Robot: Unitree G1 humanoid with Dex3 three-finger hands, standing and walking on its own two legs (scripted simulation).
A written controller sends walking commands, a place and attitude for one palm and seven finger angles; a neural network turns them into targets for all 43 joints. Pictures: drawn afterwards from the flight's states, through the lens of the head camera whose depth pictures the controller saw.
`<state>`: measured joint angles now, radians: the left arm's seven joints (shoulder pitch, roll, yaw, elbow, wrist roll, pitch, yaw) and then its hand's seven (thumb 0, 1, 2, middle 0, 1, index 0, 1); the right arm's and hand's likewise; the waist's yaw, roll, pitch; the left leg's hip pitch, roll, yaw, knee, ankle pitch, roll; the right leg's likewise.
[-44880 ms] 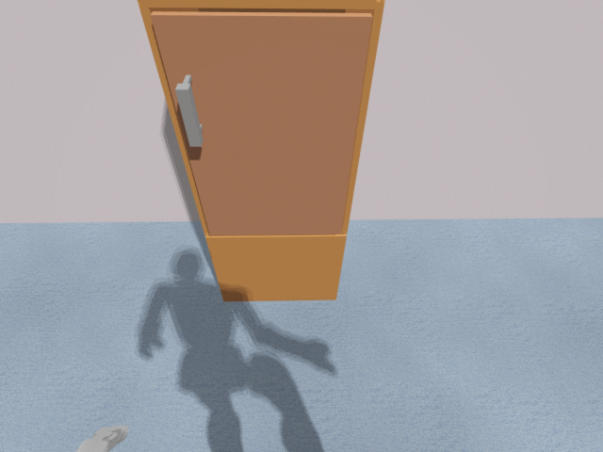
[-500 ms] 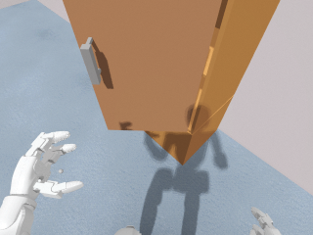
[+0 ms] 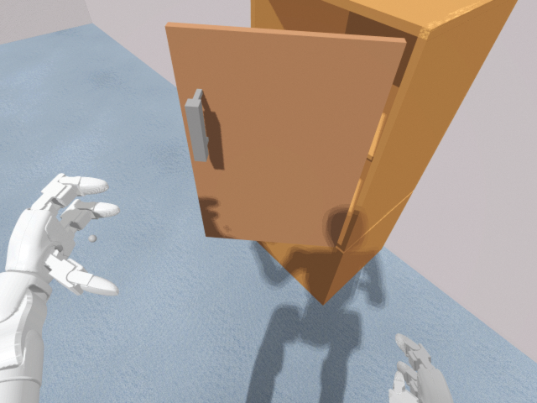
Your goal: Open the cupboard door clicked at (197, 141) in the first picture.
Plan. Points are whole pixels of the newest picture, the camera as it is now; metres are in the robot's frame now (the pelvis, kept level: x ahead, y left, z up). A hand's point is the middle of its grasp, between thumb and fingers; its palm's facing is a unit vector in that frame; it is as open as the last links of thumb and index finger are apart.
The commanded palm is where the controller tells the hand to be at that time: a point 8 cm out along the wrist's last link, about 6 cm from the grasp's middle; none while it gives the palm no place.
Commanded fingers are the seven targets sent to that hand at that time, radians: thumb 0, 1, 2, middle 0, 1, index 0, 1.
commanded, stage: raise the hand with hooked fingers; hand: left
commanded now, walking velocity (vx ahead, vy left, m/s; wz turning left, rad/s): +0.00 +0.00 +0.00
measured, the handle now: (200, 125) +0.57 +0.20 +0.09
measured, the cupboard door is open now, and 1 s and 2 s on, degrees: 44 44 44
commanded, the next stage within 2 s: move the hooked fingers beside the handle in 0.56 s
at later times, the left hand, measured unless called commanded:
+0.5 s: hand (126, 231) +0.30 +0.23 +0.11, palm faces +0.05 -1.00 -0.05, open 13.9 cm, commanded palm +0.27 +0.28 +0.12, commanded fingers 0.00 -0.50 0.30 -0.30 -1.20 -0.30 -1.20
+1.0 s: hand (147, 202) +0.35 +0.22 +0.12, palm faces +0.01 -1.00 -0.01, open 13.9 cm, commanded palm +0.32 +0.27 +0.11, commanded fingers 0.00 -0.50 0.30 -0.30 -1.20 -0.30 -1.20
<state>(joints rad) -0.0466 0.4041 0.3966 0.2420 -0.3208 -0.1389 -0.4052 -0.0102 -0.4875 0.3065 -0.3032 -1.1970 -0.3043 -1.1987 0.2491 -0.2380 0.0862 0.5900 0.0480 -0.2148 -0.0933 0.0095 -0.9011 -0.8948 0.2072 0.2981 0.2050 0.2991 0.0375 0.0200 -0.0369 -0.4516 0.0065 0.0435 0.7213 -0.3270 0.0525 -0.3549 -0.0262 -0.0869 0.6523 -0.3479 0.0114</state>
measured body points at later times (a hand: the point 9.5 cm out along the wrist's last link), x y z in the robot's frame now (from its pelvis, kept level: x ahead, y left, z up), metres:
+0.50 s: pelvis +0.00 -0.04 +0.01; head +0.02 -0.05 +0.46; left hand +0.29 +0.28 +0.12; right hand +0.16 -0.29 -0.08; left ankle +0.03 +0.08 -0.72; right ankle -0.01 -0.14 -0.72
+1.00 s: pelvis +0.01 -0.05 +0.00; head +0.03 -0.06 +0.45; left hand +0.34 +0.27 +0.12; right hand +0.14 -0.31 -0.09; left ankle +0.03 +0.08 -0.72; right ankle -0.01 -0.14 -0.72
